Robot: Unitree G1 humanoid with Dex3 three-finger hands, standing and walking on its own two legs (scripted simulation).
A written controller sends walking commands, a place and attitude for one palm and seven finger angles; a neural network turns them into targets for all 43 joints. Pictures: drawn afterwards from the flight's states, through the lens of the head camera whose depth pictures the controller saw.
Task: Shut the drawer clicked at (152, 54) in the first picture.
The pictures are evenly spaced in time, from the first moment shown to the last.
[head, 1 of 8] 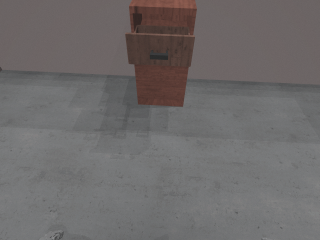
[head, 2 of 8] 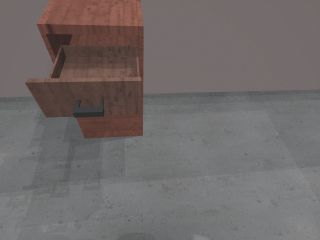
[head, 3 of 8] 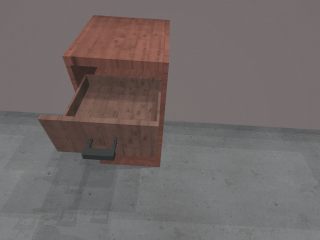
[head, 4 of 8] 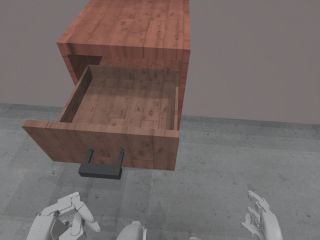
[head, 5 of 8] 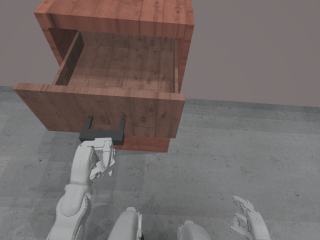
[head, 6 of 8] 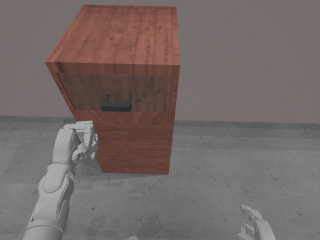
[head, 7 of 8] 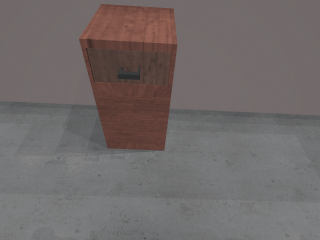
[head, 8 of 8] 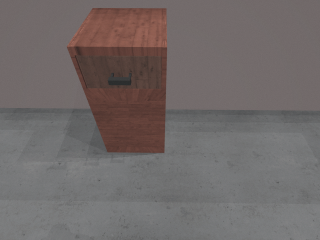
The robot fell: no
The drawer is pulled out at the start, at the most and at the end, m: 0.30 0.30 0.00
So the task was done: yes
